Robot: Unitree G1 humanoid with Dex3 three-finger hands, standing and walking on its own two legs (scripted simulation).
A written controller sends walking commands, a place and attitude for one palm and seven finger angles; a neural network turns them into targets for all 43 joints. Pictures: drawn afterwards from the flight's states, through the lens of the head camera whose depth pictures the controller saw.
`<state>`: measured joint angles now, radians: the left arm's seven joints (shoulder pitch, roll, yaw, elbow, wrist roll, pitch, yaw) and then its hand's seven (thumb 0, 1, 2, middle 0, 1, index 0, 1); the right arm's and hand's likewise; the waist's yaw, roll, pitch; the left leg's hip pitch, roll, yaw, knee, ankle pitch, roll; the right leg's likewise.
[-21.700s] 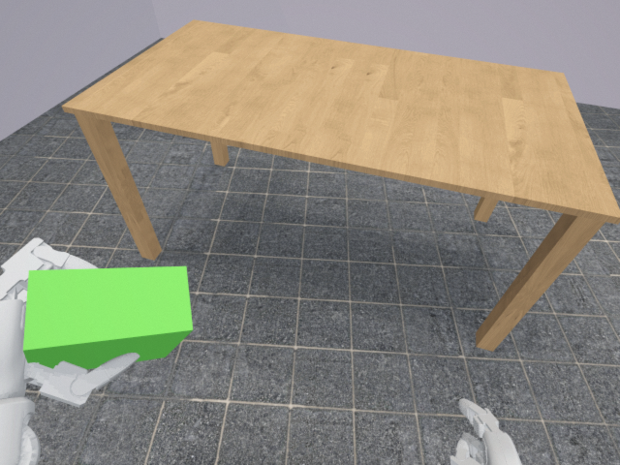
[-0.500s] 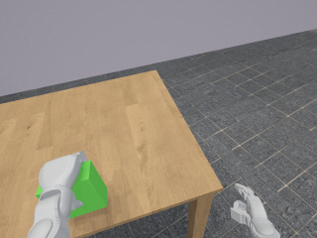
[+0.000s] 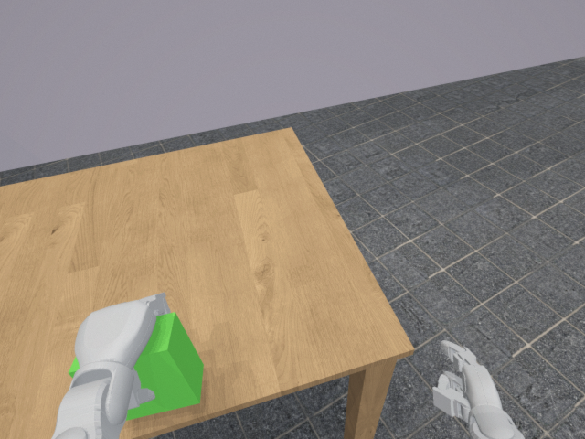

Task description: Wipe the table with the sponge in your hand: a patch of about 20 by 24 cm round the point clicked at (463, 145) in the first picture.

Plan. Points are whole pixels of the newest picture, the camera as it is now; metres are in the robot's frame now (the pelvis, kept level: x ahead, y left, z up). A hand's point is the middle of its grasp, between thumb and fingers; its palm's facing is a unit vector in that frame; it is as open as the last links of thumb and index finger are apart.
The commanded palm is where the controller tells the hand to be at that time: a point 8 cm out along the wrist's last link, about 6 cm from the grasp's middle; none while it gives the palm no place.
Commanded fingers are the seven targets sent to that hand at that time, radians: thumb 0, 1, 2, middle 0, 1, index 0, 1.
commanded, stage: move the sponge above the wiping area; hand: left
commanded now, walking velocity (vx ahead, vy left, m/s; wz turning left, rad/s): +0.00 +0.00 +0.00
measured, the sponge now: (150, 376) +0.18 +0.26 -0.02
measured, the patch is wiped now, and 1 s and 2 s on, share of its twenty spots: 0.00 0.00 0.00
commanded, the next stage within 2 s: lower the sponge onto the table in 1.22 s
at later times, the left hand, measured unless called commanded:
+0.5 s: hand (140, 352) +0.19 +0.25 +0.04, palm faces -0.05 -0.11 -0.99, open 10.5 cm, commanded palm +0.17 +0.26 +0.11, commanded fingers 0.00 0.10 1.30 -1.20 -1.60 -1.20 -1.60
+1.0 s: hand (133, 334) +0.21 +0.26 +0.06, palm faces +0.05 -0.07 -1.00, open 10.5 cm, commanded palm +0.17 +0.26 +0.11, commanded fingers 0.00 0.10 1.30 -1.20 -1.60 -1.20 -1.60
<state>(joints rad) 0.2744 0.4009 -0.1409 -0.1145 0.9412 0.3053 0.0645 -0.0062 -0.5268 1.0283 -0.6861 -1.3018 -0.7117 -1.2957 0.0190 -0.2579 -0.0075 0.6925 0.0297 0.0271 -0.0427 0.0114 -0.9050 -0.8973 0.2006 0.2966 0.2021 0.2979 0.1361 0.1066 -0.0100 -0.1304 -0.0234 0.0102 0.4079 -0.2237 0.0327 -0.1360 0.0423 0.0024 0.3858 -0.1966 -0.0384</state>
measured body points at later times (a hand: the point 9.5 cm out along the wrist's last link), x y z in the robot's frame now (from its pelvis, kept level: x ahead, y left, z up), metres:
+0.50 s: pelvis +0.00 +0.00 +0.00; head -0.02 -0.04 +0.45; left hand +0.19 +0.25 +0.09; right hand +0.25 -0.20 -0.08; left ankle +0.00 +0.10 -0.74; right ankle +0.01 -0.10 -0.74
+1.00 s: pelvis +0.00 +0.00 +0.00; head -0.02 -0.03 +0.45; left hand +0.20 +0.26 +0.11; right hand +0.24 -0.20 -0.09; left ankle +0.00 +0.10 -0.74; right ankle +0.01 -0.10 -0.74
